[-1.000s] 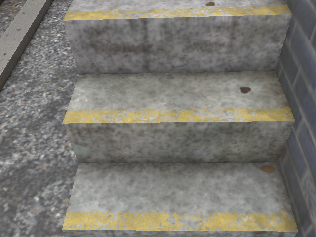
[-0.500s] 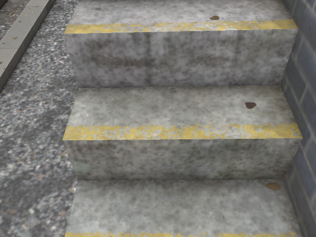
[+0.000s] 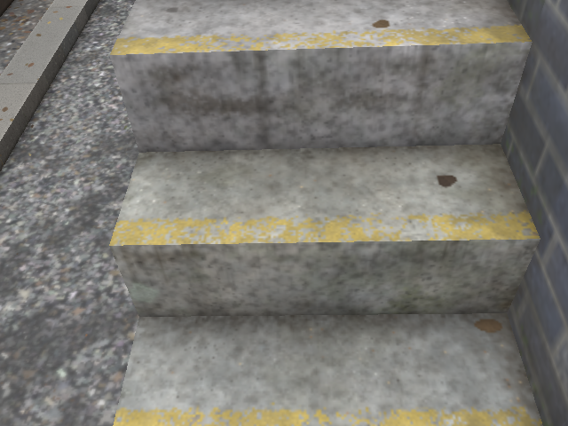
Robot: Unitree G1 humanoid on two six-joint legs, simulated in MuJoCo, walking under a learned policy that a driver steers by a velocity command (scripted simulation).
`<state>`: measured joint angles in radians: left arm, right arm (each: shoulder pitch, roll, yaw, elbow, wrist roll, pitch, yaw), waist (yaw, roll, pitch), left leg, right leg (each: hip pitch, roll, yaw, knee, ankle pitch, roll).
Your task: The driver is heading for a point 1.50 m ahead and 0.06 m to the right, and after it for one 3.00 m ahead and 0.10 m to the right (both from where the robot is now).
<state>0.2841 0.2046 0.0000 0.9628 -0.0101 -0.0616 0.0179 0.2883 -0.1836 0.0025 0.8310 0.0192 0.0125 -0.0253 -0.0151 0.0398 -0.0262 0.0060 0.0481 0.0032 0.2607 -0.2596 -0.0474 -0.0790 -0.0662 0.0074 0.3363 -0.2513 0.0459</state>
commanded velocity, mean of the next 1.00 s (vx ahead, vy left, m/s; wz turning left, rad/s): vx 0.38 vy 0.00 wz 0.00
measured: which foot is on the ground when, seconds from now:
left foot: down 0.00-1.00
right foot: down 0.00-1.00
